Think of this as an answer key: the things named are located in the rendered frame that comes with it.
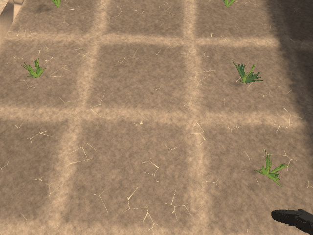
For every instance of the right robot hand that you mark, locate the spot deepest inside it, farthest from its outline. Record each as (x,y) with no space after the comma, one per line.
(301,219)

